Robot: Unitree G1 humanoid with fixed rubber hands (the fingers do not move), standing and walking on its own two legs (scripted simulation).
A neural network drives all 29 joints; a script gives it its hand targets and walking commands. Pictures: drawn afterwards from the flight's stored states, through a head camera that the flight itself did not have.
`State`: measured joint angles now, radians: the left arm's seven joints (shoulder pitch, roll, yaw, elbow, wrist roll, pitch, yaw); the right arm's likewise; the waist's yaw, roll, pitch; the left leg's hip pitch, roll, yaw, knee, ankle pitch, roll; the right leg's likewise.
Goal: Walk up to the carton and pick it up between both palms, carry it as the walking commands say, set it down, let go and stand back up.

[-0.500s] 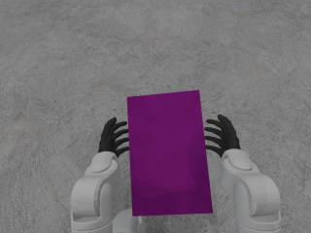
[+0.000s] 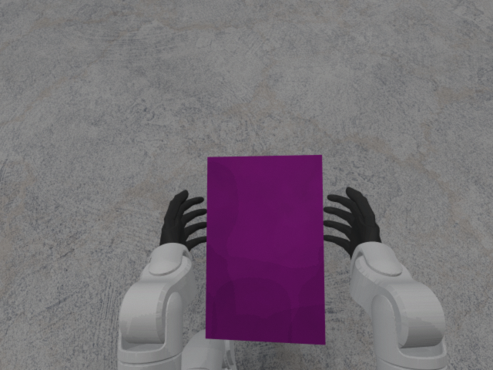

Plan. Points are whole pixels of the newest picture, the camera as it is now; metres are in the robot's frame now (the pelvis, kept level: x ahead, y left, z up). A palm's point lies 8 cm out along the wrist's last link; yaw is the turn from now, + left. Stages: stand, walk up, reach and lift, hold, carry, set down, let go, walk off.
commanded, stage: carry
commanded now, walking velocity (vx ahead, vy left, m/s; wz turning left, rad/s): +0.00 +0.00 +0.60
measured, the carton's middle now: (267, 239) +0.33 -0.03 -0.06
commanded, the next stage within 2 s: none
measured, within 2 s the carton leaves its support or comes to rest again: neither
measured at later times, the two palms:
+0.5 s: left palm (242, 0) +0.82 -0.04 +0.06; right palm out of the picture +0.88 -0.29 +0.07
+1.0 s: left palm out of the picture +1.30 -0.12 +0.08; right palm out of the picture +1.40 -0.35 +0.08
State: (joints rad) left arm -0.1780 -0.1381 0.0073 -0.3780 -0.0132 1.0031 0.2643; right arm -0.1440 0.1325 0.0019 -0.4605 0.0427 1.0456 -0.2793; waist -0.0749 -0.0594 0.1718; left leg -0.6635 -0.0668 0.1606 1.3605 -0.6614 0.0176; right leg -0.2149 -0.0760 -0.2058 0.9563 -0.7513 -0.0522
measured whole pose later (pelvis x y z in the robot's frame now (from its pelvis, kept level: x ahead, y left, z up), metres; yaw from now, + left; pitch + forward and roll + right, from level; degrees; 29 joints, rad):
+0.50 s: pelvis +0.56 -0.23 +0.01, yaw +16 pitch +6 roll +4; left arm -0.22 -0.14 0.02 -0.34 0.02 1.06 0.27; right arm -0.20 0.14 -0.02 -0.39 0.02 1.09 -0.27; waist -0.06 -0.06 0.10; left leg -0.72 -0.05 0.15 1.53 -0.62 0.03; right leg -0.24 -0.01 -0.28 0.88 -0.76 -0.14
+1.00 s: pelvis +1.09 -0.35 +0.03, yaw +34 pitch +5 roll +3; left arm -0.19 -0.14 -0.02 -0.35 0.03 1.07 0.25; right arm -0.16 0.13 -0.02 -0.46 0.03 1.13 -0.29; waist -0.14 0.00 0.10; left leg -0.52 -0.02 0.06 1.27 -0.71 -0.02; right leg -0.38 -0.14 -0.17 0.95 -0.64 -0.02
